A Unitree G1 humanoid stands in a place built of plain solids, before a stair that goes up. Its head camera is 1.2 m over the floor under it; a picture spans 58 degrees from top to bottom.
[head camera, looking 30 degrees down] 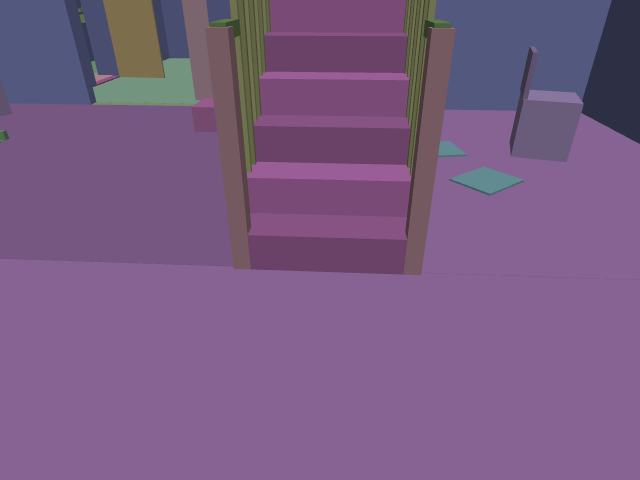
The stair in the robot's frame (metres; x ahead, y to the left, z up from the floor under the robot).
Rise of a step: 0.20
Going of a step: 0.23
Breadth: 0.90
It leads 3 degrees to the right of straight ahead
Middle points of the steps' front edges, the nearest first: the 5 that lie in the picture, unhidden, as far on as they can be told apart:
1.76 -0.03 0.20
2.00 -0.05 0.39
2.23 -0.06 0.59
2.47 -0.07 0.78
2.70 -0.09 0.98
